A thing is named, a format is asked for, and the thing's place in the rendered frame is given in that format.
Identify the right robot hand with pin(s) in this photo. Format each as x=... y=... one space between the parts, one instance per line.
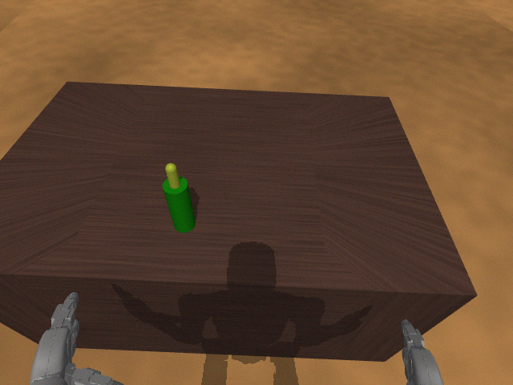
x=420 y=365

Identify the bottle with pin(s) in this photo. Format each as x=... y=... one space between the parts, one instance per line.
x=179 y=201

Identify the left robot hand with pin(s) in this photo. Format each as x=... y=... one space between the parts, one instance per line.
x=56 y=348

